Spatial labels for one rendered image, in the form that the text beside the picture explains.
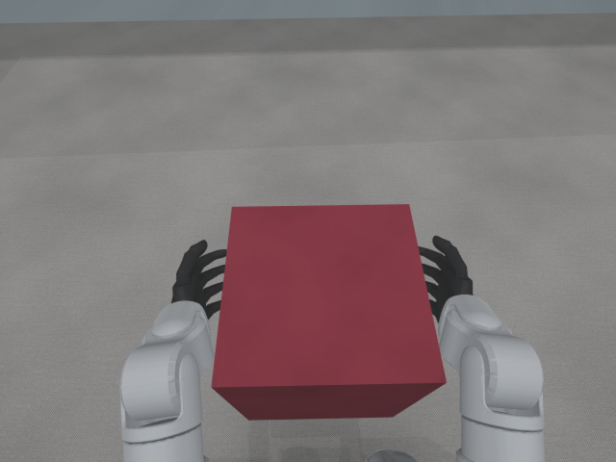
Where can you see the carton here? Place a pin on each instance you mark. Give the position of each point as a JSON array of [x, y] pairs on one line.
[[324, 314]]

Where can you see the right robot forearm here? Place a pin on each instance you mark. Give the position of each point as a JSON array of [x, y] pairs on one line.
[[501, 384]]

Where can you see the left robot hand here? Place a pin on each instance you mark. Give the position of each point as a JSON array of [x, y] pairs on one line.
[[190, 279]]

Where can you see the left robot forearm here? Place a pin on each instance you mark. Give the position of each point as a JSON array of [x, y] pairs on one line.
[[160, 396]]

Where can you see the right robot hand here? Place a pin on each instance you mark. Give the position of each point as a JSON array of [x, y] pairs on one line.
[[452, 276]]

